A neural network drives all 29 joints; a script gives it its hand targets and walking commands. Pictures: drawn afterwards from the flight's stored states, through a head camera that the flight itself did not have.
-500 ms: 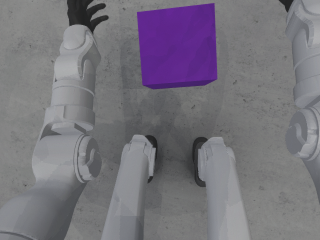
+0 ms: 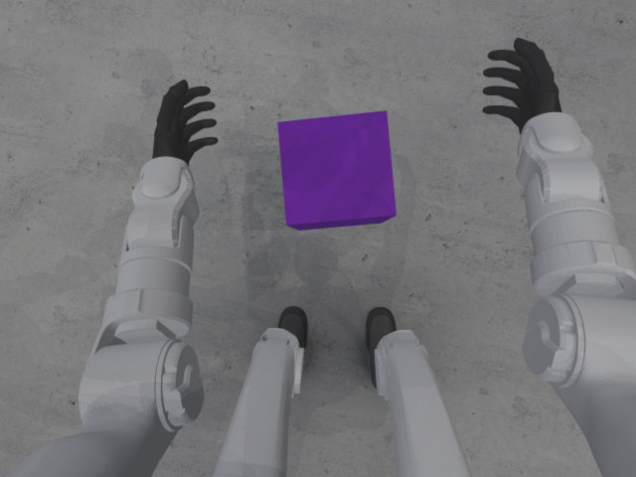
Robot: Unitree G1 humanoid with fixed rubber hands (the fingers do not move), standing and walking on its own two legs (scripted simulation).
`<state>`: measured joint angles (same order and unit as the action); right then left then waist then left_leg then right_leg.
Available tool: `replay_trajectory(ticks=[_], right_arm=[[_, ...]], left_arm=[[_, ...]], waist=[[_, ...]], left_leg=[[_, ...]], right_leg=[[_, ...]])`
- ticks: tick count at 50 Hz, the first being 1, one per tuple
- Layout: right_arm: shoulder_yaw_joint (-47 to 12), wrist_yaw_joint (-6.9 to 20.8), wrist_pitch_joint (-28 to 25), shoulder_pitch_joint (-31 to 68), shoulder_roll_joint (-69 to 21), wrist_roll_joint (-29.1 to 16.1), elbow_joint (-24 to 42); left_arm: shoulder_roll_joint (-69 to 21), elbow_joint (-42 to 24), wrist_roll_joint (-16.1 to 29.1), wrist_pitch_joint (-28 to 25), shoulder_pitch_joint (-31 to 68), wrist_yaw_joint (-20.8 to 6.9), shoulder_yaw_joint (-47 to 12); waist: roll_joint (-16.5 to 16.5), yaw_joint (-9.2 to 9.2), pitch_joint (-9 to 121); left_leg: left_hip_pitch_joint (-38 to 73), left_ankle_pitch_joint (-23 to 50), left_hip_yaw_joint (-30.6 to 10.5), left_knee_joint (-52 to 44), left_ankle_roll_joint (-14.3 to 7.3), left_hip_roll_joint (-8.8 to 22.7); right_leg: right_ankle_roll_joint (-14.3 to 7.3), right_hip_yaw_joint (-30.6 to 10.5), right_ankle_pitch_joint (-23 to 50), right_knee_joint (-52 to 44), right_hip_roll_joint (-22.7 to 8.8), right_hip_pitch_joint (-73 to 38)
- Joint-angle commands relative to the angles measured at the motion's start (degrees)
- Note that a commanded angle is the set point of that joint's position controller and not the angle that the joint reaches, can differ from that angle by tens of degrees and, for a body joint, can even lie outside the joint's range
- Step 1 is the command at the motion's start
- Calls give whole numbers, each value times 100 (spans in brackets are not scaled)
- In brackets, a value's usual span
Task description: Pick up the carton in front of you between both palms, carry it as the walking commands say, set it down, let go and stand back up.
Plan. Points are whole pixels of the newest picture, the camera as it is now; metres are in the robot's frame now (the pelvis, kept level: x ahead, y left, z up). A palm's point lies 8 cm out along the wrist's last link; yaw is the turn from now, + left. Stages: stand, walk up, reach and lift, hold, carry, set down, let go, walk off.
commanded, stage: let go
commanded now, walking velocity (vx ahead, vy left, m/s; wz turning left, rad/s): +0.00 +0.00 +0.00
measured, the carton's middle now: (336, 179) +0.50 +0.01 -0.54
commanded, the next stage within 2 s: stand in 1.18 s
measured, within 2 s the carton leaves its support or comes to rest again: neither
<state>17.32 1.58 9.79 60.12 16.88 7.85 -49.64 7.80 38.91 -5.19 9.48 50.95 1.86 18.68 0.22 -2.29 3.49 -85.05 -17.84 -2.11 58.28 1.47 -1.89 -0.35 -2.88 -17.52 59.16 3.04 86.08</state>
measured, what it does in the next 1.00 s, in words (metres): rises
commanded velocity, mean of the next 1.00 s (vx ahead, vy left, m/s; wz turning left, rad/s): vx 0.00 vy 0.00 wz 0.00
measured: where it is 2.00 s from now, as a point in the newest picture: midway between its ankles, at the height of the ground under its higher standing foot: (336, 362)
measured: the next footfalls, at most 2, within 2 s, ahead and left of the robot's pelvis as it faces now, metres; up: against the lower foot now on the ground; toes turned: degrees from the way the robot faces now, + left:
none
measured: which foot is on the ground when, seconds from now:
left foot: down 0.00-1.00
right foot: down 0.00-1.00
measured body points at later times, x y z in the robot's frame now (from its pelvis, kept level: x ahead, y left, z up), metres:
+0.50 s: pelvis +0.06 +0.02 +0.09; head +0.20 +0.01 +0.52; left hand +0.31 +0.25 +0.00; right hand +0.34 -0.21 -0.01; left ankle +0.06 +0.13 -0.63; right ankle +0.06 -0.11 -0.63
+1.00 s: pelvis +0.07 +0.01 +0.11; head +0.08 +0.01 +0.56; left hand +0.25 +0.24 +0.04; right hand +0.24 -0.23 +0.04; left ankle +0.06 +0.13 -0.63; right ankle +0.06 -0.11 -0.63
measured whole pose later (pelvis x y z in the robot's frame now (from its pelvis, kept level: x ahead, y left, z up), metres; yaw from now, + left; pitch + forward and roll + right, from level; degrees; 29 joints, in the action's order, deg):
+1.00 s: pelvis +0.07 +0.01 +0.11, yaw +0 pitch -5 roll +0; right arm 2.5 4.5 7.7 -12.7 12.3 0.4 -24.1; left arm 11.8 24.4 -1.1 7.8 -11.8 -4.4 2.6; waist 0.1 0.1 -6.0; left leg -5.1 -15.9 -3.2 25.5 -0.2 -1.3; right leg -0.5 -3.0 -15.4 25.1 1.9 5.2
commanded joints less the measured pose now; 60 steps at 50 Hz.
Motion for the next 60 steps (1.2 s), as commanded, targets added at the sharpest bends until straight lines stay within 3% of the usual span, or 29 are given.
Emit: replay_trajectory(ticks=[1,6,17,26,32,40,45,54,55,59,60], right_arm=[[-22,-173,-158,44,391,-20,1166],[-302,-161,-372,-1054,267,-294,1854],[-615,-6,-897,-3863,56,-493,1773],[-946,33,-1163,-5713,25,-688,2300],[-1134,60,-1096,-6675,7,-736,2649],[-1330,218,-644,-7005,21,-780,2978],[-1339,296,-361,-6971,52,-775,3081],[-1303,269,-211,-7029,51,-688,3131],[-1263,150,-398,-7338,79,-800,2809],[-1383,73,-452,-7090,121,-842,2984],[-1207,-135,-606,-6975,733,-560,2209]], left_arm=[[753,-894,-119,-189,-118,-204,-141],[734,-1150,89,-363,-1147,-385,-502],[679,-1072,443,-886,-3667,-499,-983],[746,-1680,595,-1092,-5422,-490,-1363],[869,-1897,620,-1020,-6082,-549,-1479],[976,-1946,543,-602,-6135,-620,-1517],[967,-1953,437,-314,-6138,-616,-1442],[957,-2028,374,-178,-6096,-617,-1421],[1147,-2396,277,127,-5892,-461,-1438],[1005,-2299,417,288,-6013,-306,-1583],[1731,-1418,370,-176,-5967,-83,-1353]], waist=[[341,-44,5926],[204,-31,5075],[20,36,3354],[-104,65,2053],[52,161,934],[14,220,-379],[-124,180,-739],[-25,217,-701],[-157,295,-361],[16,229,-473],[449,89,-648]], left_leg=[[2886,2066,510,-526,64,-244],[3945,2257,306,-986,-13,-147],[5611,2634,-15,-1837,26,31],[6854,2705,-24,-2694,58,46],[7359,2191,50,-3350,27,-1],[7513,1066,134,-3774,-56,-14],[7619,867,142,-3770,-71,-5],[7964,1251,126,-3667,-78,-21],[7993,1231,142,-3487,-9,-176],[7746,1189,107,-3424,-41,-150],[7121,915,-102,-3264,3,269]], right_leg=[[210,90,2915,-563,28,-4883],[176,118,2512,-1100,19,-4816],[111,88,2055,-1999,-43,-5204],[92,114,2010,-2863,-44,-6545],[123,134,1912,-3484,-62,-7518],[132,186,1097,-3832,-113,-7976],[102,198,844,-3836,-112,-8089],[112,164,1290,-3765,-82,-8211],[86,159,1687,-3579,-85,-8422],[74,178,1686,-3512,-114,-8286],[181,-70,789,-3503,-443,-7399]])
